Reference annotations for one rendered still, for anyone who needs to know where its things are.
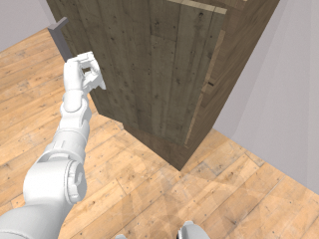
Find left robot hand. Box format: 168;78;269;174
63;51;107;95

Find robot right shin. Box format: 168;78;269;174
182;220;193;227

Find right robot thigh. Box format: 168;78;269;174
177;224;210;239

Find left robot upper arm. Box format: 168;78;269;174
0;159;88;239

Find handle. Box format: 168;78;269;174
47;17;73;63

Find left robot forearm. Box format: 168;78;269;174
23;90;92;202

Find cupboard door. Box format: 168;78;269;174
46;0;227;146

